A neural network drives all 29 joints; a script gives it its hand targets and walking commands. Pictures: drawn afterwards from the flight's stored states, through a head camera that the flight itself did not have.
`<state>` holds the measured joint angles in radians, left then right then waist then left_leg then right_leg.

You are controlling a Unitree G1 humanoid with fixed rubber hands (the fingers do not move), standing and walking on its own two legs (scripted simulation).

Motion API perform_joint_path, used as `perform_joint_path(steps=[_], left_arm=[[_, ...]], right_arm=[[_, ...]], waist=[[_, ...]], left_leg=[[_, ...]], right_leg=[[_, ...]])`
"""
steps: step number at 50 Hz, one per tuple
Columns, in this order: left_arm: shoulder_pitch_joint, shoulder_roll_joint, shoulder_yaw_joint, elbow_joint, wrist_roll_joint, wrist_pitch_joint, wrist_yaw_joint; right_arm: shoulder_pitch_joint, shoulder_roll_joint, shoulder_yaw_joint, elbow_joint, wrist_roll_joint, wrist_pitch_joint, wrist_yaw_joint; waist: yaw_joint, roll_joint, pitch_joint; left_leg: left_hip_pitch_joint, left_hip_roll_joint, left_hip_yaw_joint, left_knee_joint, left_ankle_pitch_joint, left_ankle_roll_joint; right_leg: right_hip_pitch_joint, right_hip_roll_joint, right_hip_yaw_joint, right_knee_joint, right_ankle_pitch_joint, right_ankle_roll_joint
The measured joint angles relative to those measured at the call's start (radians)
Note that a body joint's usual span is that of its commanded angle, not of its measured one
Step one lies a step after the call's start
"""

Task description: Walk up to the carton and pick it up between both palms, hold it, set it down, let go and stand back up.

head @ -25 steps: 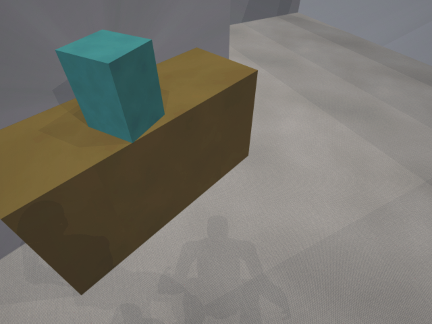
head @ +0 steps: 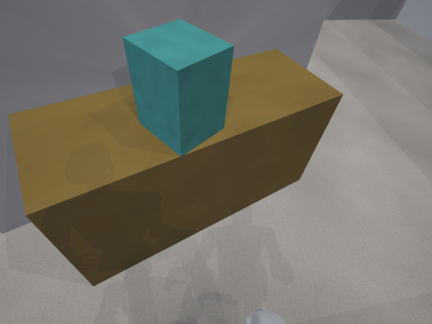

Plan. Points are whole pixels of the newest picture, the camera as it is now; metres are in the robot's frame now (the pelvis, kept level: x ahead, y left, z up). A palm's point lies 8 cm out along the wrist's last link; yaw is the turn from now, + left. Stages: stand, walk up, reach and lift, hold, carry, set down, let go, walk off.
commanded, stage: walk up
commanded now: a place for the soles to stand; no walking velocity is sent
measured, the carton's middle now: (180, 89) +0.77 +0.12 +0.00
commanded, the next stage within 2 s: none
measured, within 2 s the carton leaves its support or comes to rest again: neither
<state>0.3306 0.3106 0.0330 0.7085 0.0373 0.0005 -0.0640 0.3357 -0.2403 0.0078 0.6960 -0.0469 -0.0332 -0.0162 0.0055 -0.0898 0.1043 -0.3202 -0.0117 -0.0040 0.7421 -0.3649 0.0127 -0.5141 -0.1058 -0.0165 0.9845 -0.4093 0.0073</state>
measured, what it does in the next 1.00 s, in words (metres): walks ahead, turning left: right foot, then left foot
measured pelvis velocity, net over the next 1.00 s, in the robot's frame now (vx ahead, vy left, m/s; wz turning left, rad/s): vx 0.31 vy -0.08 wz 0.45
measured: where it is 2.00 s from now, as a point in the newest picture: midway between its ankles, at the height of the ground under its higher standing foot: (225, 303)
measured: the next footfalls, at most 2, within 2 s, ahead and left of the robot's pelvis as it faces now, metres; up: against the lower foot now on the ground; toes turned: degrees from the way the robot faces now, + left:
right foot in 0.10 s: +0.20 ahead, -0.17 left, +0.00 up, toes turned +0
left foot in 0.40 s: +0.27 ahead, +0.10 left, +0.00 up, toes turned +16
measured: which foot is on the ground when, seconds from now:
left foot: down 0.00-0.12, up 0.14-0.38, down 0.40-0.74, up 0.76-0.98, down 1.00-1.00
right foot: up 0.00-0.08, down 0.10-0.42, up 0.44-0.72, down 0.74-1.00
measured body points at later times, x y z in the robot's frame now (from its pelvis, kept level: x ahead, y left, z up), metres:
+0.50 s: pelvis +0.20 -0.03 -0.01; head +0.20 +0.00 +0.43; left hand +0.16 +0.25 -0.16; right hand +0.35 -0.26 -0.10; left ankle +0.23 +0.09 -0.71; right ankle +0.17 -0.17 -0.66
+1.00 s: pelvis +0.31 -0.08 -0.01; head +0.34 -0.06 +0.44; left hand +0.33 +0.20 -0.13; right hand +0.51 -0.28 -0.12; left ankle +0.29 +0.03 -0.72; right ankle +0.42 -0.18 -0.71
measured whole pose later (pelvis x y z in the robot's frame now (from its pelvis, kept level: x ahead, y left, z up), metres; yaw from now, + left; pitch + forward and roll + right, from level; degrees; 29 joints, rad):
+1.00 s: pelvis +0.31 -0.08 -0.01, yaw +26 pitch -3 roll -1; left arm 0.19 0.25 -0.02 0.66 0.02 0.03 0.01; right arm 0.27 -0.28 -0.04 0.69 -0.02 0.03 0.00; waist -0.01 0.01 0.13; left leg -0.37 0.01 0.01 0.83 -0.41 0.00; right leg -0.41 -0.15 -0.19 0.82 -0.34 0.01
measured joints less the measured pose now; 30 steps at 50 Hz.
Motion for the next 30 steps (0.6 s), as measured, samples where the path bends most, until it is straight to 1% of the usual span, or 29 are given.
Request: perform_joint_path(steps=[3,5,6,7,8,10,12,14,17,19,20,21,22,23,24,26,28,30], left_arm=[[-0.012,-0.025,-0.005,-0.03,-0.001,-0.011,-0.006],[-0.005,-0.034,-0.007,-0.062,0.003,-0.029,-0.005],[-0.003,-0.04,-0.009,-0.077,0.009,-0.04,0.0],[-0.002,-0.046,-0.015,-0.088,0.014,-0.049,0.007],[-0.004,-0.052,-0.022,-0.09,0.015,-0.052,0.016],[-0.007,-0.066,-0.035,-0.076,0.013,-0.05,0.033],[-0.008,-0.078,-0.042,-0.049,0.012,-0.045,0.045],[-0.004,-0.081,-0.044,-0.018,0.01,-0.041,0.051],[0.01,-0.062,-0.039,0.017,0.01,-0.035,0.053],[0.024,-0.038,-0.033,0.033,0.006,-0.027,0.052],[0.034,-0.026,-0.031,0.039,0.002,-0.021,0.051],[0.046,-0.015,-0.028,0.043,0.0,-0.013,0.05],[0.052,-0.007,-0.024,0.05,-0.002,0.0,0.047],[0.054,0.003,-0.02,0.056,-0.001,0.019,0.044],[0.051,0.014,-0.016,0.062,0.0,0.038,0.041],[0.035,0.03,-0.008,0.068,0.006,0.061,0.038],[0.018,0.037,-0.001,0.064,0.012,0.061,0.033],[0.003,0.034,0.004,0.048,0.011,0.056,0.024]], right_arm=[[0.039,-0.002,-0.002,0.026,0.004,0.004,0.009],[0.071,-0.006,-0.007,0.04,0.007,0.014,0.015],[0.086,-0.011,-0.012,0.048,0.009,0.02,0.016],[0.094,-0.013,-0.016,0.058,0.011,0.03,0.016],[0.097,-0.018,-0.019,0.068,0.007,0.041,0.015],[0.089,-0.03,-0.023,0.08,-0.002,0.059,0.018],[0.074,-0.039,-0.031,0.082,-0.001,0.064,0.024],[0.058,-0.04,-0.04,0.072,0.007,0.059,0.032],[0.032,-0.026,-0.05,0.039,0.019,0.041,0.042],[0.022,-0.013,-0.054,0.007,0.022,0.022,0.044],[0.024,-0.011,-0.056,-0.014,0.021,0.009,0.044],[0.028,-0.011,-0.058,-0.038,0.018,-0.004,0.04],[0.029,-0.012,-0.057,-0.058,0.013,-0.014,0.033],[0.026,-0.011,-0.052,-0.067,0.01,-0.017,0.024],[0.023,-0.008,-0.044,-0.07,0.009,-0.015,0.013],[0.019,-0.001,-0.028,-0.066,0.002,-0.008,-0.005],[0.02,0.006,-0.015,-0.053,-0.006,-0.004,-0.014],[0.024,0.009,-0.007,-0.039,-0.009,-0.005,-0.017]], waist=[[-0.03,0.024,-0.021],[-0.044,0.044,-0.04],[-0.043,0.062,-0.047],[-0.038,0.075,-0.055],[-0.031,0.086,-0.057],[-0.02,0.108,-0.052],[-0.01,0.127,-0.042],[-0.002,0.136,-0.032],[0.013,0.121,-0.018],[0.022,0.096,-0.011],[0.026,0.083,-0.011],[0.028,0.067,-0.011],[0.025,0.056,-0.011],[0.024,0.044,-0.009],[0.022,0.031,-0.006],[0.02,0.008,0.002],[0.015,-0.009,0.008],[0.007,-0.016,0.01]], left_leg=[[0.027,0.011,-0.033,0.015,-0.048,-0.017],[0.03,0.023,-0.066,0.069,-0.108,-0.022],[0.019,0.031,-0.09,0.117,-0.149,-0.009],[-0.006,0.027,-0.107,0.194,-0.188,-0.003],[-0.039,0.021,-0.11,0.293,-0.197,-0.001],[-0.108,0.024,-0.08,0.465,-0.155,-0.003],[-0.162,0.039,-0.043,0.53,-0.118,-0.012],[-0.191,0.055,-0.016,0.476,-0.108,-0.021],[-0.193,0.07,0.018,0.277,-0.097,-0.016],[-0.159,0.062,0.042,0.117,-0.024,0.002],[-0.13,0.049,0.05,0.044,0.012,0.013],[-0.117,0.031,0.052,0.021,0.079,0.024],[-0.123,0.02,0.05,0.051,0.097,0.029],[-0.123,0.014,0.05,0.083,0.072,0.029],[-0.115,0.01,0.048,0.099,0.041,0.027],[-0.088,0.007,0.042,0.099,0.002,0.021],[-0.057,0.009,0.034,0.074,-0.004,0.007],[-0.028,0.015,0.021,0.046,-0.007,-0.005]], right_leg=[[0.002,0.013,0.0,-0.137,0.077,-0.012],[0.046,0.033,-0.011,-0.228,0.118,-0.022],[0.049,0.044,-0.026,-0.213,0.146,-0.016],[0.042,0.047,-0.041,-0.172,0.128,-0.008],[0.047,0.047,-0.055,-0.145,0.097,-0.004],[0.081,0.046,-0.08,-0.135,0.05,-0.009],[0.131,0.041,-0.107,-0.163,0.035,-0.012],[0.186,0.036,-0.134,-0.207,0.029,-0.009],[0.255,0.022,-0.169,-0.261,0.019,-0.005],[0.285,0.003,-0.183,-0.259,-0.008,0.002],[0.29,-0.01,-0.187,-0.234,-0.036,0.002],[0.284,-0.028,-0.184,-0.185,-0.072,-0.01],[0.259,-0.03,-0.157,-0.099,-0.108,-0.018],[0.225,-0.014,-0.111,0.005,-0.129,-0.02],[0.188,0.003,-0.072,0.104,-0.129,-0.019],[0.116,0.022,-0.036,0.24,-0.093,-0.008],[0.059,0.019,-0.027,0.264,-0.061,0.008],[0.02,0.008,-0.022,0.21,-0.051,0.021]])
